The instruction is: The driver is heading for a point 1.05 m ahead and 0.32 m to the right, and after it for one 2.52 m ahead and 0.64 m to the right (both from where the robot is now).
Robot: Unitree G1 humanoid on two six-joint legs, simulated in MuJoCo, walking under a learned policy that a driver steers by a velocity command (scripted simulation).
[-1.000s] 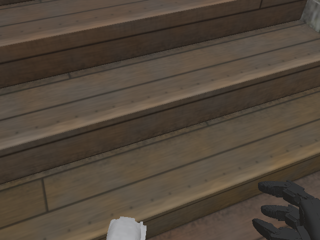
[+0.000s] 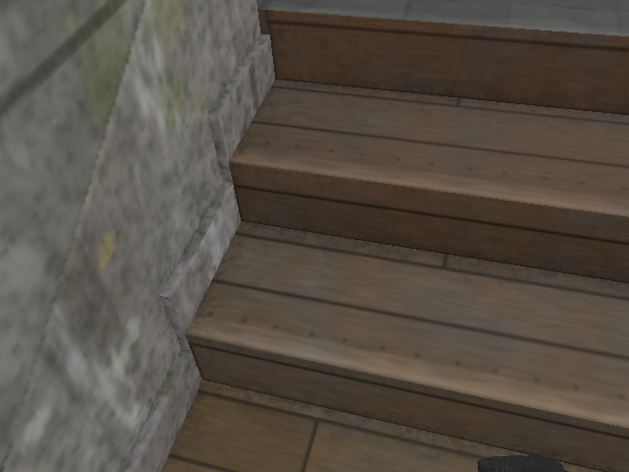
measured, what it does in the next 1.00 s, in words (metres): climbs, turning right: left foot, then right foot 0.17 m higher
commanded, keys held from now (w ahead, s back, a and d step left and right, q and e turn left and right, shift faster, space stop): e+shift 0.06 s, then w+e+shift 0.54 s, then w+q+shift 0.40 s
